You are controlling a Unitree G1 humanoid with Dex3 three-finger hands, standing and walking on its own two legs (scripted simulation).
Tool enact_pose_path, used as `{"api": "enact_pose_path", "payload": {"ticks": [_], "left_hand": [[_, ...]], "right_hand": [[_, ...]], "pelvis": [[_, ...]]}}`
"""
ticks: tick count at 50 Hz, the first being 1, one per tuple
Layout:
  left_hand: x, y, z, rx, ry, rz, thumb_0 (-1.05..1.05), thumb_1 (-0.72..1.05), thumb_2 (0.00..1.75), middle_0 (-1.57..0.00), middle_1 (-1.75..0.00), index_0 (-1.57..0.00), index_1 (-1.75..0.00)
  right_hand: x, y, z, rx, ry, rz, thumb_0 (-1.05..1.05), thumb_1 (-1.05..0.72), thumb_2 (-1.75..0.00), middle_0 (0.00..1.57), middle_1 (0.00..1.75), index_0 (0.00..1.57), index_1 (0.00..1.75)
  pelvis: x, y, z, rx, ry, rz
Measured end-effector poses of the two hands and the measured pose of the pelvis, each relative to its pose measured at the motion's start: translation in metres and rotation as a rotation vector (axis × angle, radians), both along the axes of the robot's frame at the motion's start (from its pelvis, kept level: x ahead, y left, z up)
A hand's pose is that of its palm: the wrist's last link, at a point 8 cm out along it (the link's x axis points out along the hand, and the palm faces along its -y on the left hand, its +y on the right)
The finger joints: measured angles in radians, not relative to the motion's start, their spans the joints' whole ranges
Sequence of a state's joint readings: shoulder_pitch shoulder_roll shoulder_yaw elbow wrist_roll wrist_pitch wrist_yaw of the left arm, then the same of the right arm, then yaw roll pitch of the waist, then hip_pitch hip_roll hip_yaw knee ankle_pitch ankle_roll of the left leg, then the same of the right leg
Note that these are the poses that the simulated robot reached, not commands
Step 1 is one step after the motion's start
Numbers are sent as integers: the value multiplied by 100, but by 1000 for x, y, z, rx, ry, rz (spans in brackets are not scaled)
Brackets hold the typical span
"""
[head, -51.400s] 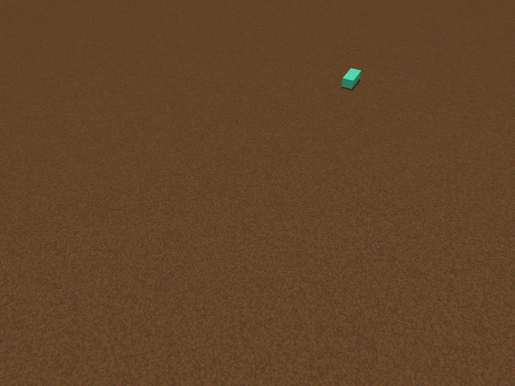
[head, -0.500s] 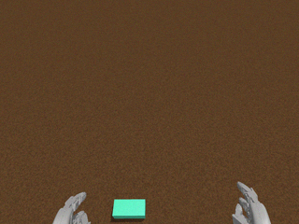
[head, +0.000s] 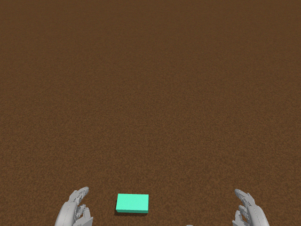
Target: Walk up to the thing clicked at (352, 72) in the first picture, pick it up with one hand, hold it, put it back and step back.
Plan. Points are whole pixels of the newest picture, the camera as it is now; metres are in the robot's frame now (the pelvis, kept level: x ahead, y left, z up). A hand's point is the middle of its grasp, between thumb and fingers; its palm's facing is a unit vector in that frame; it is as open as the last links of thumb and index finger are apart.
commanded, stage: stand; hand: left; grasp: from above
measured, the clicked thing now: (133, 203) +0.36 +0.15 -0.69
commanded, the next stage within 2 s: none
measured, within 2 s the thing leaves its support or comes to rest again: neither
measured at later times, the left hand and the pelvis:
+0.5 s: hand out of the picture +0.05 +0.23 -0.11, palm faces +0.05 -0.95 -0.31, open 7.4 cm; pelvis +0.01 +0.00 +0.05, yaw +1 degrees
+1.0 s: hand out of the picture +0.06 +0.23 -0.10, palm faces +0.05 -0.94 -0.33, open 7.4 cm; pelvis +0.01 -0.01 +0.06, yaw +1 degrees
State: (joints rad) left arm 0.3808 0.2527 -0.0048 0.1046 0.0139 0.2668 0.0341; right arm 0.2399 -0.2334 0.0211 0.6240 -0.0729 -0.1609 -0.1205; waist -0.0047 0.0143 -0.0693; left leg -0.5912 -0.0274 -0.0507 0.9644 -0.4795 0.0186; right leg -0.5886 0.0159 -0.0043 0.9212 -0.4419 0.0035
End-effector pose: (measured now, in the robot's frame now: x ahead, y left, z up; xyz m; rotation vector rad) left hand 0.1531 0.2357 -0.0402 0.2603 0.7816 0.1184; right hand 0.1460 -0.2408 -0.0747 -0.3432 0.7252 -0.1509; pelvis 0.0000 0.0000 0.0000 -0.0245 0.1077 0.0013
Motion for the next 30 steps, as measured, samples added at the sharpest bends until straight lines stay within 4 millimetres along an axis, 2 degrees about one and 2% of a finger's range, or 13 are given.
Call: {"api": "enact_pose_path", "payload": {"ticks": [5,12,21,30], "left_hand": [[-13,20,-22,41,93,29,1,90,89,-20,-30,-21,-30],[-54,40,-36,46,264,111,1,90,89,-20,-30,-21,-30],[-102,40,-38,26,431,178,0,90,89,-20,-30,-21,-30],[-123,40,-33,32,499,199,0,90,89,-20,-30,-21,-30]], "right_hand": [[-16,-16,-7,6,208,18,1,-90,-90,21,30,20,30],[-44,-33,0,5,325,-69,1,-90,-90,20,30,20,30],[-70,-29,3,29,437,-114,1,-90,-90,20,30,20,30],[-78,-28,2,54,480,-124,1,-90,-90,20,30,20,30]], "pelvis": [[-1,0,14,25,-61,-2],[4,2,31,22,-111,2],[7,3,49,22,-156,10],[4,1,57,26,-176,15]]}}
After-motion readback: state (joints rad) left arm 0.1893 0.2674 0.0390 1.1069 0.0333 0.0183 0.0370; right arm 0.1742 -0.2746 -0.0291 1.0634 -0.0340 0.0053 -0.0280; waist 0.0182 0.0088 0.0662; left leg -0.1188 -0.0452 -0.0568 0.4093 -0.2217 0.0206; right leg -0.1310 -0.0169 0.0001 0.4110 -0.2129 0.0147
